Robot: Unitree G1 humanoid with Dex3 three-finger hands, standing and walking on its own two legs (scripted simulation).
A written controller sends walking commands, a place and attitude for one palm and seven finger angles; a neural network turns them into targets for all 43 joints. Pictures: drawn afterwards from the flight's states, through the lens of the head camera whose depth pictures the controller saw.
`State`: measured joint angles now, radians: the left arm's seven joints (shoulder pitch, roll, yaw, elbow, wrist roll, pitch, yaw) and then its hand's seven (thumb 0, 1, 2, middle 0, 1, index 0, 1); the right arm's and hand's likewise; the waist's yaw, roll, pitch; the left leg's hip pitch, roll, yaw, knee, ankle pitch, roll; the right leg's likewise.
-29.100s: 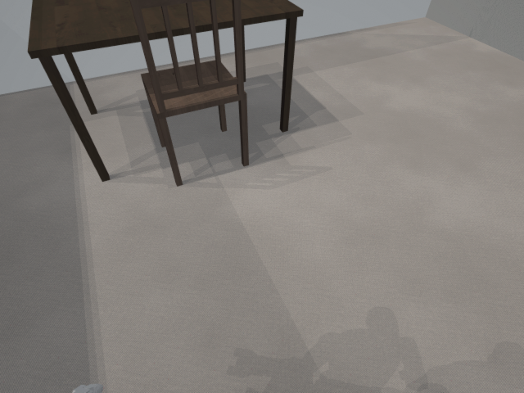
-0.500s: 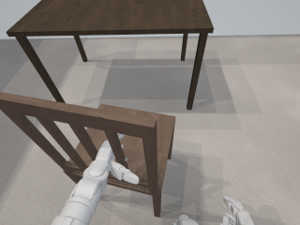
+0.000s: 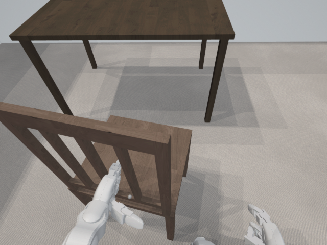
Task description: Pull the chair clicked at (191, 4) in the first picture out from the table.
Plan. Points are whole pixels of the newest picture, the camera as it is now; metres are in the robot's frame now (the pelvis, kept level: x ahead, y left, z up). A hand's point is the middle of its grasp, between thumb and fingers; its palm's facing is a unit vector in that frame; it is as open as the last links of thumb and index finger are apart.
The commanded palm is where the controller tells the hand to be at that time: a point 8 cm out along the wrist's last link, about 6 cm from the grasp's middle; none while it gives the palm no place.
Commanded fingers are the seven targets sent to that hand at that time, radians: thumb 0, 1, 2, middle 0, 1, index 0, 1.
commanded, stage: draw the fingers out of the gap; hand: left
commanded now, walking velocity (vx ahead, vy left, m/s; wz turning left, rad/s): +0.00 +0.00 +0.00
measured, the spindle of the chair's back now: (100, 169) +0.33 +0.19 -0.03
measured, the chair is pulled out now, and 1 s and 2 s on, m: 0.58 0.58 0.58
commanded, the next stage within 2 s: draw the hand back to the body in 0.42 s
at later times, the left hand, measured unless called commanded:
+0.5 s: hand (124, 232) +0.17 +0.10 -0.02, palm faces -0.16 -0.98 -0.11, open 17.5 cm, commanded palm +0.15 +0.14 +0.00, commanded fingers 0.00 -0.55 0.20 0.00 0.00 0.00 0.00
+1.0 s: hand (88, 219) +0.17 +0.15 +0.07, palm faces -0.03 -1.00 -0.08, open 17.5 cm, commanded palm +0.14 +0.22 +0.09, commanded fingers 0.00 -0.41 0.27 -0.02 -0.03 -0.02 -0.03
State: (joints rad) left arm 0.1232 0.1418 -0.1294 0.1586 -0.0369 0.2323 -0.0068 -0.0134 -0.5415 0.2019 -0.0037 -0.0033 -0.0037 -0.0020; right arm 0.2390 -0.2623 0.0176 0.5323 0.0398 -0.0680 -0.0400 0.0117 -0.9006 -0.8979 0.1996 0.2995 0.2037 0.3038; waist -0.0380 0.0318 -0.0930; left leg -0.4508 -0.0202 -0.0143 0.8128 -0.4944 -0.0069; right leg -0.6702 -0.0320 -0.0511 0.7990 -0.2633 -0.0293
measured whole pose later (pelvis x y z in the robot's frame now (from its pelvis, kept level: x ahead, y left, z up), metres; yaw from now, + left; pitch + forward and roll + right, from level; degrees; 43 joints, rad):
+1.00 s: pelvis -0.01 +0.01 -0.03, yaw +1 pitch +9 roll +0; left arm 0.62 0.23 0.00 -0.44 -0.20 -0.15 -0.10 -0.02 -0.55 0.20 0.00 0.00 -0.01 0.00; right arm 0.26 -0.22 0.04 0.47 0.05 -0.22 -0.05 0.01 -0.90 -0.90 0.20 0.30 0.21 0.30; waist 0.01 0.04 -0.11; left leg -0.60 -0.02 -0.03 1.04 -0.60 0.00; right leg -0.80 -0.04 -0.06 0.98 -0.33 -0.02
